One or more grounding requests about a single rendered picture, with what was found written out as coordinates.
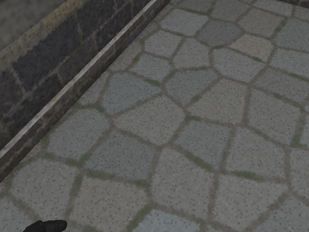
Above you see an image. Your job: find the left robot hand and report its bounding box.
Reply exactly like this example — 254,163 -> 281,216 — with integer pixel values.
23,219 -> 68,232

